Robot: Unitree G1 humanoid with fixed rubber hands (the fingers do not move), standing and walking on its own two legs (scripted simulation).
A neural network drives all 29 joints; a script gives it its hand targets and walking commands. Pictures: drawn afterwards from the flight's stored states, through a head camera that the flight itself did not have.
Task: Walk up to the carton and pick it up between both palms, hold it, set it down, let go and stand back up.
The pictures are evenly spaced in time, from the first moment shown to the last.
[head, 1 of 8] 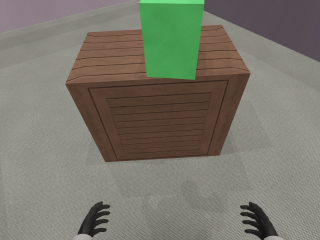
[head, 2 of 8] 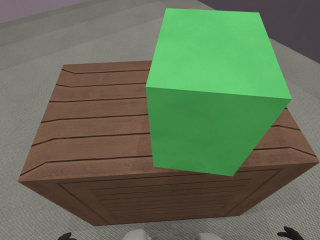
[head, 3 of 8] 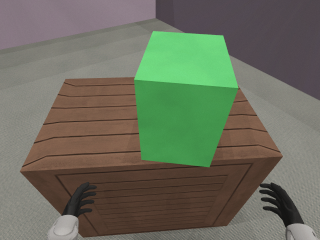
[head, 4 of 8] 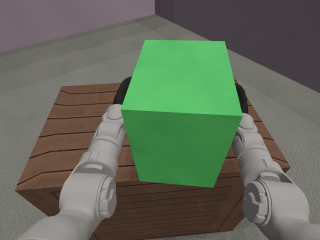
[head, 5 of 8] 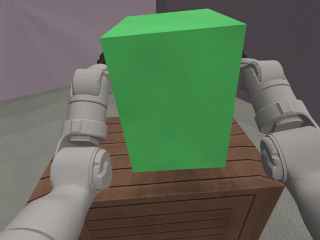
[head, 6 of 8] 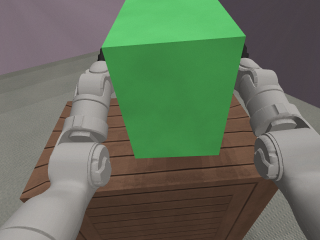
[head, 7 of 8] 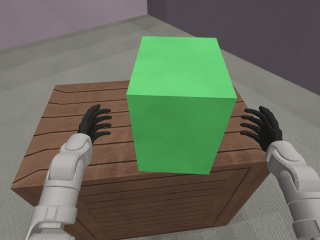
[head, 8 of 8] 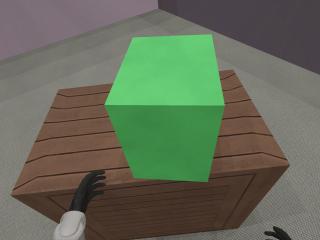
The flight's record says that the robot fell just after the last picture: no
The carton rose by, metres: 0.21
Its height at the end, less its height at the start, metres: +0.00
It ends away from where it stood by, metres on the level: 0.00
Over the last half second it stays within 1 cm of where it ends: yes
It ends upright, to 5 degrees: yes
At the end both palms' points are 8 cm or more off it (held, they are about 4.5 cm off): yes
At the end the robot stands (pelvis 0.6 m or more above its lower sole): yes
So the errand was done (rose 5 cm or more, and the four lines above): yes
